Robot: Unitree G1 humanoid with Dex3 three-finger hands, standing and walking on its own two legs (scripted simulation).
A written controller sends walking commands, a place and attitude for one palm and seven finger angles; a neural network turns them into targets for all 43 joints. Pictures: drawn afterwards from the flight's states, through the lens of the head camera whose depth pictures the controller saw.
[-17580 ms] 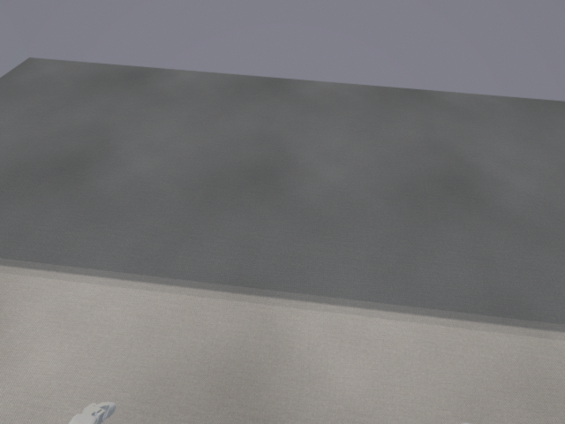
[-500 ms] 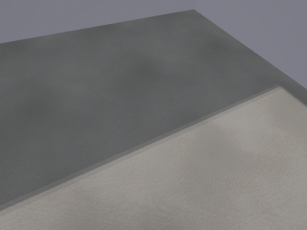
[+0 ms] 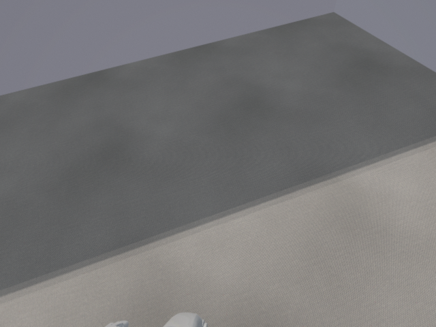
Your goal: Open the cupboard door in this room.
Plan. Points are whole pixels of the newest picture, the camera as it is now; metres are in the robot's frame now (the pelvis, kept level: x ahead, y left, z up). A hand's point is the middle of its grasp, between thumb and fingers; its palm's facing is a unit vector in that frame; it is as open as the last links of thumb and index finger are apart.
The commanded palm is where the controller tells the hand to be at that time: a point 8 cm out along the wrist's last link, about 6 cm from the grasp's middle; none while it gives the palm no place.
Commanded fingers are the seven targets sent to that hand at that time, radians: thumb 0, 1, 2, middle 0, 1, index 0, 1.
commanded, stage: turn or walk to find it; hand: left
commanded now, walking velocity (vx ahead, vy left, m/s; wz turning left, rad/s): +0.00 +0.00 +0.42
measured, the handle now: out of the picture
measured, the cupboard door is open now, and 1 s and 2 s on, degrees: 0 0 0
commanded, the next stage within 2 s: stand and wait in 1.28 s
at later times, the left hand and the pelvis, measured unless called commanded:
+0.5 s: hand out of the picture -0.04 +0.26 -0.18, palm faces +0.27 -0.94 -0.22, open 7.4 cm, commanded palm none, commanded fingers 0.00 0.90 0.90 -0.20 -0.30 -0.20 -0.30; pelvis -0.03 +0.04 +0.00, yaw +13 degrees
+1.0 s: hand out of the picture -0.03 +0.20 -0.14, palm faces +0.41 -0.87 -0.28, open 7.4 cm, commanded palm none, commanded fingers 0.00 0.90 0.90 -0.20 -0.30 -0.20 -0.30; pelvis -0.04 -0.02 +0.00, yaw +25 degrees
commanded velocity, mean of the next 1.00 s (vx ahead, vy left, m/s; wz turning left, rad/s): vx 0.00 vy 0.00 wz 0.42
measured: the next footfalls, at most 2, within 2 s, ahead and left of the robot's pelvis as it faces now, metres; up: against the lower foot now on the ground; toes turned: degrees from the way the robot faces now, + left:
left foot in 0.36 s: -0.02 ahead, +0.15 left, +0.00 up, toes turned +15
right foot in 0.84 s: +0.05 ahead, -0.09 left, +0.00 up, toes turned +17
